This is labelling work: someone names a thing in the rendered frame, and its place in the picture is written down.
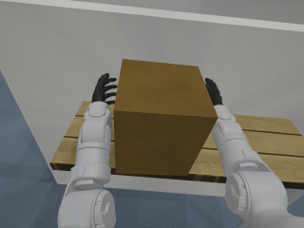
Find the carton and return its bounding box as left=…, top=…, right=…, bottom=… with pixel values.
left=113, top=59, right=219, bottom=176

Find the table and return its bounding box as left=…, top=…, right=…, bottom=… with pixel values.
left=49, top=101, right=304, bottom=228

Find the robot right upper arm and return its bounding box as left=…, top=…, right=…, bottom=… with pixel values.
left=224, top=171, right=304, bottom=228

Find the right robot hand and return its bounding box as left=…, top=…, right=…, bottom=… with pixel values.
left=205, top=78, right=223, bottom=106

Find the left robot hand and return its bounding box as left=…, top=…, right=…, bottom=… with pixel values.
left=91, top=72, right=118, bottom=105

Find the robot left forearm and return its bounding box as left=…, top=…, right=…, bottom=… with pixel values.
left=57, top=101, right=113, bottom=226

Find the robot left upper arm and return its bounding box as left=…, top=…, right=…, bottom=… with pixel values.
left=58, top=188, right=116, bottom=228

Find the robot right forearm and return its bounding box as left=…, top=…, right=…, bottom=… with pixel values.
left=211, top=104, right=288, bottom=208

